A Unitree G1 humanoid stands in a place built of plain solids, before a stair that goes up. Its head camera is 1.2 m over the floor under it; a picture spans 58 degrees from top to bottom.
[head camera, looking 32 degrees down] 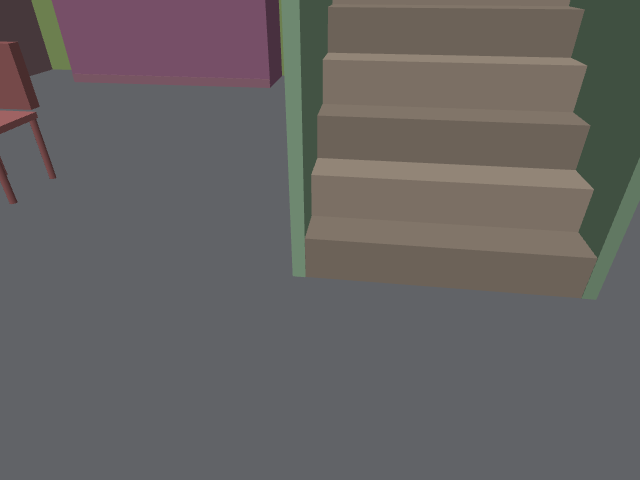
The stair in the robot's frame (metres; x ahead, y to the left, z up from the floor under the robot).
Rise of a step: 0.21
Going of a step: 0.21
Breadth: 1.20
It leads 7 degrees to the right of straight ahead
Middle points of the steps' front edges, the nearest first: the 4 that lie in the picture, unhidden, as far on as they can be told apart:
1.52 -0.53 0.21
1.73 -0.56 0.42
1.93 -0.58 0.63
2.14 -0.61 0.83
